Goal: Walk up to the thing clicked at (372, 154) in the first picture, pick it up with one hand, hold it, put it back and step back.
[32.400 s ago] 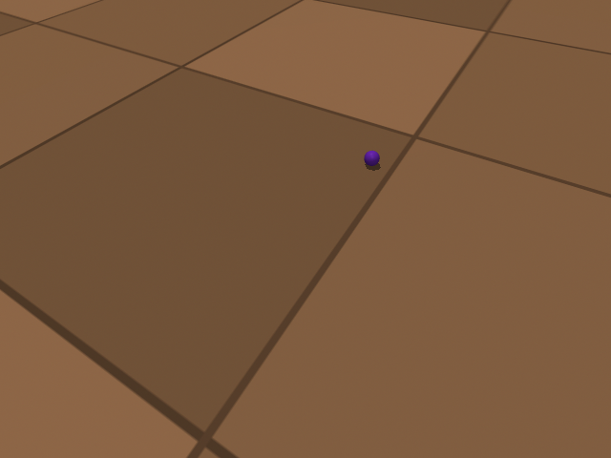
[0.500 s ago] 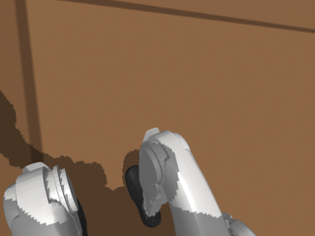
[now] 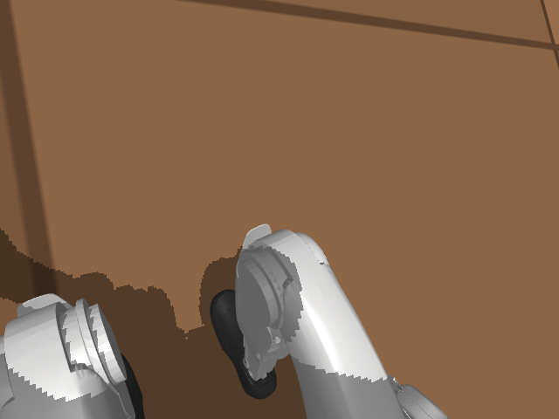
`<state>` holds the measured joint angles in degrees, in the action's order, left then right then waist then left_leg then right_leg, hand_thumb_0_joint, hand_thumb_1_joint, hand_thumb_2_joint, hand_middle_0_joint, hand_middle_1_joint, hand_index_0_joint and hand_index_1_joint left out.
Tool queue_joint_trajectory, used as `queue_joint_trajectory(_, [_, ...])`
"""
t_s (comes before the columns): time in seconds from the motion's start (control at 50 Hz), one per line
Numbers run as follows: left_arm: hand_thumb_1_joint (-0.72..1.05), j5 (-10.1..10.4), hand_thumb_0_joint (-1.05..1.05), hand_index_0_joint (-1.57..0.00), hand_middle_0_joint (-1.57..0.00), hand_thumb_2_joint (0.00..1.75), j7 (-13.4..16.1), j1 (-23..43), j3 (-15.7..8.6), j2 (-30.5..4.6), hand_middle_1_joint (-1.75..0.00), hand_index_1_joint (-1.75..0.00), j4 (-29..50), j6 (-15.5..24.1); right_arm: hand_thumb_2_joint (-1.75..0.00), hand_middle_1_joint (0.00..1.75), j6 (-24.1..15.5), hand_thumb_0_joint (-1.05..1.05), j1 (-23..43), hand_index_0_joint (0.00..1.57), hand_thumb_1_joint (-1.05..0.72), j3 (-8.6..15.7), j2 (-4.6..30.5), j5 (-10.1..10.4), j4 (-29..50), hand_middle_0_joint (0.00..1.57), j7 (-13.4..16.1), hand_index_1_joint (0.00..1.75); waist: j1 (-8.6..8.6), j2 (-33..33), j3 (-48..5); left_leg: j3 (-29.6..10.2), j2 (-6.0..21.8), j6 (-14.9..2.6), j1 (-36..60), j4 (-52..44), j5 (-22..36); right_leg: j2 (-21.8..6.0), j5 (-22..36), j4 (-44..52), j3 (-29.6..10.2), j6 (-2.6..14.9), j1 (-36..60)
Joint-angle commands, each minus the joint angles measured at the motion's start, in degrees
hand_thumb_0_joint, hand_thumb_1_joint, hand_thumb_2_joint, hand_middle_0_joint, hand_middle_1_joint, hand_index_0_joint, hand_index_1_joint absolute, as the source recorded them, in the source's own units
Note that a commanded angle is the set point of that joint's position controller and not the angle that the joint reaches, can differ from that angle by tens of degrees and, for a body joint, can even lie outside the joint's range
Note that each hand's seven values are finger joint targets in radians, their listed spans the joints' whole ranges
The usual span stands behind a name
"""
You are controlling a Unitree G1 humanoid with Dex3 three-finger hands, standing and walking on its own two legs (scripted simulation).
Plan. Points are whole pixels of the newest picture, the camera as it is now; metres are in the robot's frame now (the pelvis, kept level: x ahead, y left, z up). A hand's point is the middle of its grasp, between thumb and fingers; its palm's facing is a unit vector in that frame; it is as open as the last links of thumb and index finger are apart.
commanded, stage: rest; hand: left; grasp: from above
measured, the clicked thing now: out of the picture +0.45 +0.32 -0.25
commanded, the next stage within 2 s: open in 0.66 s
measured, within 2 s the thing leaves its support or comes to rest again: rests again in 0.36 s
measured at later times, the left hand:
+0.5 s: hand out of the picture +0.45 +0.32 -0.25, palm faces -0.44 -0.15 -0.89, open 10.4 cm
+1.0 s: hand out of the picture +0.44 +0.33 -0.25, palm faces -0.46 -0.15 -0.88, open 10.6 cm
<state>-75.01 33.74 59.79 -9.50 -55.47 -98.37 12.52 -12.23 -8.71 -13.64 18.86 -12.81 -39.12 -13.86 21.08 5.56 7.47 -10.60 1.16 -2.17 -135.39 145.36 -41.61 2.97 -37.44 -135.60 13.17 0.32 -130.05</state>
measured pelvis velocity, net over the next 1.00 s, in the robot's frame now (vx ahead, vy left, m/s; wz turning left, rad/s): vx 0.00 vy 0.00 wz -0.03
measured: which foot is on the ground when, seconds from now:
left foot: down 0.00-1.00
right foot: down 0.00-1.00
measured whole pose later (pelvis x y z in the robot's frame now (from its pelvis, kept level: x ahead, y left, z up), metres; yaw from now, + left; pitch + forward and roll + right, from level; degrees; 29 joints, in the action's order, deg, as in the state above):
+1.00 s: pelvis +0.00 +0.00 +0.00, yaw -1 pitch +29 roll -15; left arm -74.1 33.3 60.9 -7.4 -59.3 -98.4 13.5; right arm -13.2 -7.3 -17.5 20.2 -13.1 -36.8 -14.4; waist 21.9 7.6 9.9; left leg -12.5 1.2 -2.0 -134.3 145.6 -41.8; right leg 3.6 -36.9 -134.4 14.6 0.0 -128.4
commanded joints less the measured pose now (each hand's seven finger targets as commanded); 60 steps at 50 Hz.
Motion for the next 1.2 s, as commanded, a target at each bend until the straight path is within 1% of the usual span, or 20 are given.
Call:
queue_joint_trajectory(0.0, [0.49, 0.96, 0.0, -0.84, -0.81, 0.95, 2.42, 14.96, 0.76, -12.64, -0.97, -0.94, 6.39, 0.6, -0.9, 0.3, 0.1, 0.0, -11.28, 0.2, -0.91, 4.77, 17.37, -0.01, -1.32, 0.2, 0.25, 0.3, 2.13, -28.73, -38.57, 1.34, 1.1, 1.35, 29.73, -14.97, 15.09, 2.91, 16.01, 10.76, 1.89, 1.47, 21.13])
queue_joint_trajectory(0.08, [0.55, 0.73, 0.0, -0.89, -0.86, 0.95, 2.64, 16.53, 1.04, -13.44, -0.96, -0.93, 5.43, 0.81, -0.9, 0.3, -0.34, 0.0, -11.54, 0.2, -0.91, 3.94, 17.93, -0.39, -0.86, 0.2, -0.15, 0.3, 3.67, -26.95, -35.27, 1.62, 1.03, 0.86, 27.56, -13.97, 13.35, 2.65, 14.85, 11.28, 1.96, 1.1, 20.33])
queue_joint_trajectory(0.12, [0.53, 0.48, 0.0, -0.89, -0.87, 0.98, 3.21, 15.91, 0.49, -14.99, -0.95, -0.93, 6.11, 0.89, -0.9, 0.3, -0.35, 0.0, -11.34, 0.2, -0.91, 3.95, 18.37, -0.18, -0.95, 0.2, 0.15, 0.3, 2.47, -28.99, -37.18, 1.55, 1.07, 1.26, 29.11, -14.72, 14.42, 2.99, 15.65, 11.14, 1.85, 1.38, 21.63])
queue_joint_trajectory(0.2, [0.55, 0.03, 0.0, -0.89, -0.87, 0.97, 3.87, 15.94, 1.46, -14.28, -0.96, -0.94, 5.02, 0.87, -0.9, 0.3, -0.77, 0.0, -10.93, 0.2, -0.91, 3.28, 18.27, -0.64, -0.64, 0.2, -0.3, 0.3, 3.52, -28.62, -36.18, 1.34, 1.26, 1.21, 28.75, -14.16, 14.1, 3.14, 15.84, 10.89, 2.13, 1.21, 21.67])
queue_joint_trajectory(0.28, [0.57, 0.54, 0.0, -0.91, -0.89, 0.97, 4.75, 15.62, 0.21, -16.05, -0.95, -0.93, 5.38, 0.14, -0.91, 0.3, -0.95, 0.0, -10.47, 0.2, -0.91, 3.87, 19.3, -0.3, -0.26, 0.2, -0.06, 0.3, 2.23, -29.79, -37.65, 1.13, 1.4, 1.38, 29.55, -15.02, 13.71, 3.15, 15.32, 11.24, 2.18, 1.38, 21.75])
queue_joint_trajectory(0.3, [0.58, 0.6, 0.0, -0.92, -0.89, 0.97, 4.87, 15.53, 0.63, -15.25, -0.95, -0.92, 4.62, 0.03, -0.9, 0.3, -1.06, 0.0, -10.57, 0.2, -0.91, 3.79, 19.42, -0.42, -0.34, 0.2, -0.22, 0.3, 2.88, -29.56, -36.28, 0.93, 1.48, 1.43, 28.66, -14.74, 13.68, 3.14, 15.08, 11.08, 2.47, 1.31, 21.09])
queue_joint_trajectory(0.36, [0.56, 0.33, 0.0, -0.91, -0.88, 0.97, 4.44, 15.75, 1.3, -14.85, -0.95, -0.93, 3.85, -0.36, -0.9, 0.3, -1.24, 0.0, -10.21, 0.2, -0.91, 3.16, 19.23, -0.52, -0.04, 0.2, -0.66, 0.3, 3.84, -29.36, -35.17, 0.26, 1.62, 1.51, 29.04, -14.79, 14.3, 3.15, 15.75, 10.36, 2.59, 1.24, 20.62])
queue_joint_trajectory(0.38, [0.57, 0.39, 0.0, -0.91, -0.89, 0.98, 4.57, 16.1, 0.26, -16.45, -0.96, -0.94, 5.46, -0.36, -0.9, 0.3, -1.25, 0.0, -10.17, 0.2, -0.91, 3.23, 19.47, -0.35, 0.04, 0.2, -0.47, 0.3, 3.0, -29.81, -36.8, 0.0, 1.71, 1.7, 30.28, -14.94, 15.39, 3.09, 16.27, 10.26, 2.8, 1.3, 20.67])
queue_joint_trajectory(0.44, [0.6, 0.84, 0.0, -0.94, -0.91, 0.98, 4.06, 15.23, 1.07, -14.48, -0.95, -0.93, 3.22, -0.66, -0.91, 0.3, -1.5, 0.0, -10.47, 0.2, -0.91, 2.9, 19.45, -0.53, 0.35, 0.2, -0.83, 0.3, 4.24, -29.27, -33.95, -0.51, 1.73, 1.82, 29.77, -15.12, 14.75, 2.77, 15.57, 10.0, 3.06, 1.26, 19.66])
queue_joint_trajectory(0.52, [0.61, 1.22, 0.0, -0.94, -0.92, 0.95, 3.92, 15.75, 0.0, -17.43, -0.94, -0.92, 5.9, -0.47, -0.91, 0.3, -1.4, 0.0, -9.99, 0.2, -0.91, 3.11, 20.04, -0.25, 0.57, 0.2, -0.63, 0.3, 2.78, -30.89, -36.37, 0.2, 1.58, 1.64, 29.62, -15.22, 14.49, 3.06, 15.55, 10.97, 2.5, 1.36, 21.88])
queue_joint_trajectory(0.58, [0.62, 1.57, 0.0, -0.95, -0.93, 0.99, 3.16, 14.58, 1.29, -15.67, -0.96, -0.94, 4.98, -0.57, -0.91, 0.3, -1.31, 0.0, -10.59, 0.2, -0.91, 2.35, 19.02, -0.48, 0.48, 0.2, -0.85, 0.3, 3.61, -29.02, -36.41, 0.67, 1.6, 1.31, 29.39, -14.26, 16.23, 3.4, 17.48, 11.22, 2.41, 1.04, 23.7])
queue_joint_trajectory(0.74, [0.65, 2.75, 0.0, -0.97, -0.96, 0.99, 1.93, 14.9, 1.11, -16.92, -0.95, -0.93, 5.7, 0.05, -0.91, 0.3, -0.93, 0.0, -10.55, 0.2, -0.91, 1.84, 19.1, -0.14, 0.72, 0.2, -0.52, 0.3, 3.54, -27.97, -35.67, 0.51, 1.63, 1.09, 28.21, -14.18, 15.63, 3.27, 16.78, 11.86, 2.43, 0.99, 24.06])
queue_joint_trajectory(0.86, [0.17, 2.46, 0.0, -0.49, -0.48, 0.8, 1.92, 14.75, 1.35, -17.28, -0.85, -0.84, 6.46, 0.85, -0.9, 0.3, -0.75, 0.0, -10.31, 0.2, -0.9, 2.11, 19.96, -0.06, 0.74, 0.2, 0.07, 0.3, 3.01, -29.64, -36.36, 0.01, 1.77, 1.64, 30.1, -15.05, 14.87, 3.25, 15.49, 11.64, 2.79, 1.51, 22.77])
queue_joint_trajectory(0.9, [0.01, 1.95, 0.0, -0.39, -0.37, 0.77, 1.94, 14.97, 1.7, -16.99, -0.89, -0.86, 6.89, 1.16, -0.9, 0.3, -0.63, 0.0, -10.25, 0.2, -0.9, 1.75, 19.34, -0.11, 0.81, 0.2, -0.11, 0.3, 3.37, -29.33, -36.04, -0.32, 1.92, 1.63, 29.95, -15.22, 14.93, 3.4, 15.73, 11.39, 2.96, 1.28, 22.76])
queue_joint_trajectory(0.92, [-0.07, 1.55, 0.0, -0.37, -0.35, 0.8, 1.87, 15.02, 2.34, -16.21, -0.89, -0.87, 4.63, 0.99, -0.9, 0.3, -0.83, 0.0, -10.09, 0.2, -0.9, 1.43, 19.51, -0.27, 1.15, 0.2, -0.13, 0.3, 4.28, -27.62, -32.87, -0.27, 1.81, 1.44, 27.8, -14.48, 13.43, 3.17, 14.46, 11.37, 3.14, 1.3, 21.04])
queue_joint_trajectory(0.96, [-0.23, 1.64, 0.0, -0.3, -0.29, 0.82, 2.25, 16.01, 1.02, -18.35, -0.89, -0.88, 7.75, 1.27, -0.9, 0.3, -0.8, 0.0, -10.37, 0.2, -0.9, 2.13, 20.44, -0.17, 1.08, 0.2, 0.07, 0.3, 3.33, -29.93, -35.55, -0.42, 1.87, 1.76, 30.45, -15.39, 14.43, 3.09, 14.91, 11.41, 3.06, 1.34, 21.52])
queue_joint_trajectory(1.02, [-0.3, 1.27, 0.0, -0.25, -0.24, 0.84, 2.75, 15.63, 1.94, -16.93, -0.92, -0.91, 6.83, 1.26, -0.9, 0.3, -0.87, 0.0, -9.93, 0.2, -0.9, 2.46, 20.61, -0.3, 1.35, 0.2, 0.07, 0.3, 3.37, -31.22, -34.99, -0.72, 2.0, 2.08, 31.11, -16.21, 14.2, 3.19, 14.81, 11.21, 3.32, 1.38, 21.24])
queue_joint_trajectory(1.06, [-0.35, 0.69, 0.0, -0.22, -0.22, 0.9, 2.63, 14.43, 3.0, -15.99, -0.94, -0.94, 3.56, 0.86, -0.9, 0.3, -1.1, 0.0, -9.48, 0.2, -0.9, 0.99, 19.18, -0.42, 1.24, 0.2, -0.35, 0.3, 4.29, -28.08, -31.75, -0.2, 1.93, 1.47, 27.76, -15.04, 12.53, 3.5, 14.08, 11.26, 3.01, 1.13, 20.6])
queue_joint_trajectory(1.08, [-0.37, 1.0, 0.0, -0.2, -0.19, 0.91, 2.82, 15.71, 1.74, -17.05, -0.97, -0.96, 6.35, 0.96, -0.9, 0.3, -1.08, 0.0, -9.93, 0.2, -0.9, 1.83, 20.22, -0.33, 1.36, 0.2, -0.2, 0.3, 3.79, -29.21, -34.07, -0.45, 1.91, 1.68, 29.39, -15.59, 13.93, 3.35, 14.82, 11.42, 3.11, 1.13, 20.9])
queue_joint_trajectory(1.18, [-0.45, 1.8, 0.0, -0.14, -0.14, 0.97, 2.63, 14.99, 3.01, -16.21, -1.0, -1.0, 5.06, 0.08, -0.9, 0.3, -1.7, 0.0, -9.58, 0.2, -0.9, 2.14, 20.76, -0.17, 1.28, 0.2, -0.25, 0.3, 3.61, -28.99, -33.28, -0.02, 1.91, 1.45, 28.39, -15.24, 12.76, 3.63, 14.37, 12.05, 2.58, 1.2, 21.37])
